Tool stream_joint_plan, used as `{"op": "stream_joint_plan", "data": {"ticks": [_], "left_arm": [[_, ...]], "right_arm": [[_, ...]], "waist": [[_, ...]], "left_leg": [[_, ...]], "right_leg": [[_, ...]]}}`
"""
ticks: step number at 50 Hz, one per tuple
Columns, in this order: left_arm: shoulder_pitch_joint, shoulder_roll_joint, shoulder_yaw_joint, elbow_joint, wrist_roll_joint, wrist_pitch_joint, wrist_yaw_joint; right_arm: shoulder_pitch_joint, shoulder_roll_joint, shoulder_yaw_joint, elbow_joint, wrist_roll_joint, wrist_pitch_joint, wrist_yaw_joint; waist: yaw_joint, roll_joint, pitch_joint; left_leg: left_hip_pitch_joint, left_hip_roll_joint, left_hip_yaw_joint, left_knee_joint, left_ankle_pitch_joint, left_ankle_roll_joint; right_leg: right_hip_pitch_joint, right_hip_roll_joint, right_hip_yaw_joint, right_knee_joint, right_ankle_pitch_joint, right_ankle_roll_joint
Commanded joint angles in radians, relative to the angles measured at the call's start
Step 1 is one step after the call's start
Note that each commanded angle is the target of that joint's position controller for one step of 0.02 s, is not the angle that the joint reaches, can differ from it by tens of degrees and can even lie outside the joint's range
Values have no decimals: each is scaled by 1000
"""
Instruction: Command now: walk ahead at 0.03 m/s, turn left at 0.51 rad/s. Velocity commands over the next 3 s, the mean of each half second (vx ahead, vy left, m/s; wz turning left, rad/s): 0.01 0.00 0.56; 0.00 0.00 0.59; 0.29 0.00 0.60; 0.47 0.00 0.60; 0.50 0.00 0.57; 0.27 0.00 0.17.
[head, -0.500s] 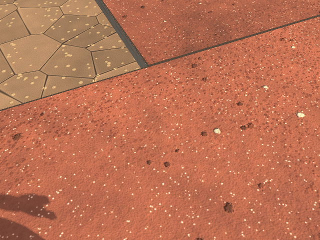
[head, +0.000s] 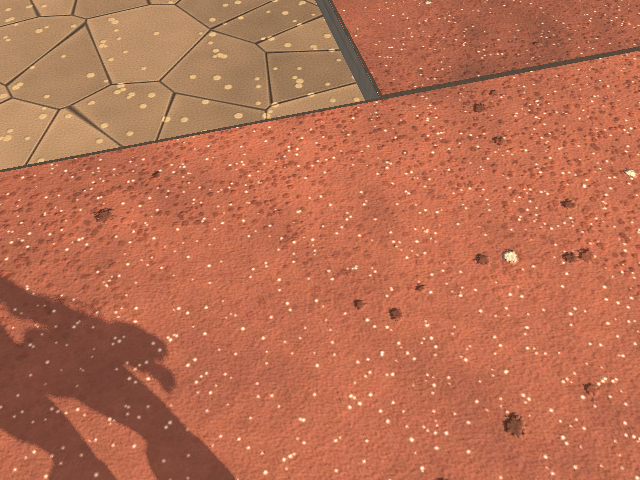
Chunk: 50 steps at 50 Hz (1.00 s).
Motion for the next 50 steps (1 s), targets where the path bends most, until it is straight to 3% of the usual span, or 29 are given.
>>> {"op": "stream_joint_plan", "data": {"ticks": [1,2,3,4,5,6,8,10,13,18,23,25,26,27,28,29,30,32,35,43,48,50], "left_arm": [[125,91,19,-40,11,-26,15],[135,171,34,-48,28,-32,27],[65,266,46,-83,22,-21,25],[105,228,48,-73,21,-11,18],[77,151,26,-84,18,-11,13],[27,114,15,-92,17,-11,10],[16,110,13,-100,24,-15,17],[61,115,18,-93,24,-17,15],[120,127,28,-79,22,-19,13],[132,149,42,-74,28,-20,0],[128,185,58,-68,26,-10,-18],[118,187,62,-62,12,-2,-20],[154,159,57,-58,16,2,-23],[158,64,31,-123,26,11,-27],[69,110,35,-135,34,28,-9],[71,117,39,-129,21,36,-10],[84,124,43,-113,11,32,-15],[122,148,53,-88,27,26,-21],[126,128,50,-85,25,31,-29],[40,110,40,-123,18,32,-16],[46,110,31,-138,4,17,-6],[93,107,28,-131,0,8,1]], "right_arm": [[-93,-140,-33,-93,12,-1,0],[-52,-75,-16,-105,15,-5,1],[43,-30,-5,-116,9,-6,-5],[40,-127,-25,-92,-19,1,-11],[15,-146,-34,-77,-15,4,-6],[11,-135,-34,-66,-12,11,3],[21,-119,-27,-61,-9,24,29],[-10,-113,-21,-71,0,30,40],[-71,-102,-12,-96,-2,38,47],[-132,-73,7,-131,1,44,60],[-134,-71,14,-158,12,33,60],[-83,-69,15,-147,-2,18,51],[-46,-125,2,-139,-19,3,38],[-48,-279,-28,-172,-13,-10,29],[46,-282,-44,-149,-1,-7,27],[13,-229,-27,-143,2,-4,23],[-65,-180,-12,-151,5,1,18],[-137,-144,0,-170,9,3,10],[-91,-155,-3,-159,10,-5,14],[-17,-187,-18,-146,-7,-3,14],[-45,-194,-25,-150,-12,1,21],[-80,-189,-25,-153,-6,3,22]], "waist": [[93,111,-116],[66,-63,-130],[8,-270,-129],[36,-190,-136],[21,-108,-88],[3,-92,-44],[2,-162,-56],[24,-151,-74],[58,-153,-75],[73,-163,-69],[68,-185,-91],[23,-129,-101],[12,20,-110],[47,302,-87],[-49,181,-109],[-7,133,-67],[30,109,-26],[58,133,-44],[50,88,-92],[6,107,-74],[19,118,-94],[51,122,-100]], "left_leg": [[-12,165,-225,27,344,65],[-124,84,-124,176,51,8],[-280,-84,73,342,-397,-23],[-271,2,109,535,-408,-30],[-261,27,98,595,-339,-30],[-250,43,109,628,-275,-38],[-259,45,144,686,-201,-61],[-273,46,162,678,-181,-78],[-303,66,173,602,-180,-88],[-207,102,222,411,-200,-69],[-61,87,291,205,-196,-22],[81,70,288,-28,-23,5],[191,160,117,-161,35,31],[271,474,-313,-176,409,145],[212,497,-291,-148,499,267],[178,438,-209,-147,457,267],[131,364,-134,-164,378,228],[132,275,-68,-160,394,186],[163,266,-78,-143,435,191],[153,262,-223,-121,280,215],[99,240,-302,-76,383,192],[62,215,-328,-54,390,155]], "right_leg": [[218,-11,3,-305,182,-23],[320,-222,196,-407,164,-70],[341,-455,459,-416,381,-181],[274,-482,448,-381,432,-265],[220,-413,350,-377,433,-255],[179,-340,235,-378,433,-221],[208,-264,105,-357,547,-195],[254,-263,61,-341,604,-206],[320,-303,56,-340,573,-232],[288,-333,0,-331,517,-236],[247,-350,-51,-252,550,-207],[170,-324,-113,-139,447,-133],[49,-267,-181,27,275,-64],[-236,-88,-237,264,-260,19],[-250,-64,-76,402,-284,18],[-256,-82,-38,454,-210,15],[-242,-96,-21,434,-114,10],[-208,-86,-34,423,-18,15],[-200,-70,-30,416,7,27],[-186,-40,-5,210,-27,20],[-43,5,3,70,-48,-9],[67,18,8,-70,-9,-23]]}}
